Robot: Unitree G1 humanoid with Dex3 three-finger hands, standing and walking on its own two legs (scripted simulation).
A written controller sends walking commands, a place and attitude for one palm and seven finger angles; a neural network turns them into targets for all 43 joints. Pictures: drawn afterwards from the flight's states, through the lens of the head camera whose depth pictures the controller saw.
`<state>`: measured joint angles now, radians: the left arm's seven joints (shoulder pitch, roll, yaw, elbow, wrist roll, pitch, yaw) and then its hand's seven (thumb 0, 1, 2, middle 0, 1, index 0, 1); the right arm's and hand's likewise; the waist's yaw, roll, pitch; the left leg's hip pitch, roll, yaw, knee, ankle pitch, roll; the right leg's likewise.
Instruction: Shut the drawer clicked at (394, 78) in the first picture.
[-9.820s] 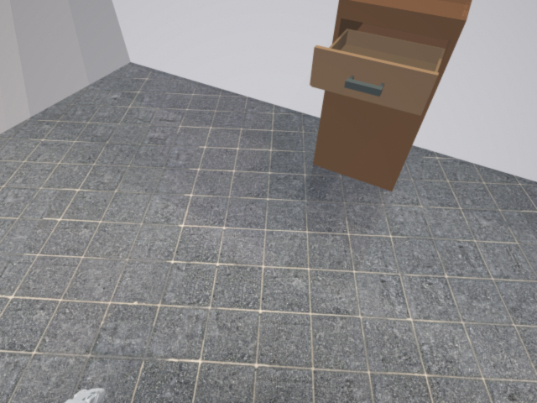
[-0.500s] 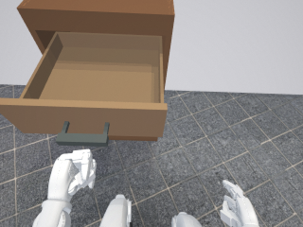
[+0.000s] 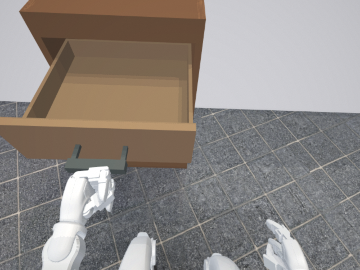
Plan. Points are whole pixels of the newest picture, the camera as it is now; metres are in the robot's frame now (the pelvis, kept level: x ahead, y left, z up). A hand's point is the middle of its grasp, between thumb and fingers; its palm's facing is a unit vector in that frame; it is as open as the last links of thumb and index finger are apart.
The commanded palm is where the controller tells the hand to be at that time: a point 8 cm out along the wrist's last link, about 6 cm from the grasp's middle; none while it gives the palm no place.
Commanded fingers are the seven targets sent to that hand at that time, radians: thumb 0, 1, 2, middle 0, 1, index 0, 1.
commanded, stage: push the drawer shut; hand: left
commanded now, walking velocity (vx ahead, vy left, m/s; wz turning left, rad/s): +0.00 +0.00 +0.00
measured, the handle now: (99, 157) +0.34 +0.19 +0.04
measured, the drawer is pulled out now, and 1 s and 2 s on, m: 0.29 0.18 0.06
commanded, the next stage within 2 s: none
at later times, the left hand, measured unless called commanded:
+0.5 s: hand (115, 168) +0.32 +0.15 +0.04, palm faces -0.02 -1.00 -0.05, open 3.0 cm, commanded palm +0.32 +0.21 +0.04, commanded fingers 0.00 0.90 0.90 -1.40 -1.60 -1.40 -1.60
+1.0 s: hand (119, 146) +0.38 +0.16 +0.04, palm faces +0.00 -1.00 -0.05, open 3.0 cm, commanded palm +0.37 +0.21 +0.04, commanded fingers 0.00 0.90 0.90 -1.40 -1.60 -1.40 -1.60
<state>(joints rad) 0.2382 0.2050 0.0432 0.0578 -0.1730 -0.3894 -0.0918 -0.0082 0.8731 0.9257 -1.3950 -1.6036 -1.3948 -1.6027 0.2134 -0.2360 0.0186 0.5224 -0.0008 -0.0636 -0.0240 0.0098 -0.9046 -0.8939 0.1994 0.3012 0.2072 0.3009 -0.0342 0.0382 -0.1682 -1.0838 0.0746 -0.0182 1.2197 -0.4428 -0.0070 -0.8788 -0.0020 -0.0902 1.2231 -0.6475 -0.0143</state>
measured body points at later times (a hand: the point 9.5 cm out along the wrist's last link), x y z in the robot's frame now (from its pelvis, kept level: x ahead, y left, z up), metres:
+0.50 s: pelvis -0.02 +0.00 +0.00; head +0.05 +0.02 +0.44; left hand +0.32 +0.21 +0.04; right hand +0.13 -0.24 -0.10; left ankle +0.07 +0.12 -0.63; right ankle -0.03 -0.11 -0.63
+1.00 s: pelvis -0.02 +0.01 +0.00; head +0.06 +0.03 +0.44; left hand +0.37 +0.21 +0.04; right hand +0.09 -0.25 -0.11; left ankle +0.07 +0.12 -0.63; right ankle -0.03 -0.11 -0.63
